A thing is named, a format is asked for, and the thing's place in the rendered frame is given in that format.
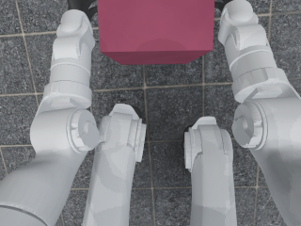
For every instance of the right robot hand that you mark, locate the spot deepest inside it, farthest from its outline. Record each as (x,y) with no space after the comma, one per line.
(220,5)

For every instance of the robot left forearm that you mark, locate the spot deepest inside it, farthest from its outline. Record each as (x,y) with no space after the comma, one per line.
(70,65)

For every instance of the robot left upper arm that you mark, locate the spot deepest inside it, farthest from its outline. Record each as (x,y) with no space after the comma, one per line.
(36,193)

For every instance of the robot right forearm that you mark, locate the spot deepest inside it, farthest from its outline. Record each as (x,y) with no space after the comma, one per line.
(250,58)

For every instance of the carton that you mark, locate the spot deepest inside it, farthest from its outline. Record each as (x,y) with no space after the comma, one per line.
(155,32)

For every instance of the robot right thigh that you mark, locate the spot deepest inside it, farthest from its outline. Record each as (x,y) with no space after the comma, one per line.
(213,194)

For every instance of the right robot foot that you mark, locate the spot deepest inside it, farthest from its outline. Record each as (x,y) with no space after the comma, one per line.
(186,130)

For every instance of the robot right upper arm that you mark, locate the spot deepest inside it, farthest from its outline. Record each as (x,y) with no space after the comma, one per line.
(271,129)

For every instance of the left robot hand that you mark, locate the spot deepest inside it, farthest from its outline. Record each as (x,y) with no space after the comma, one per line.
(83,5)

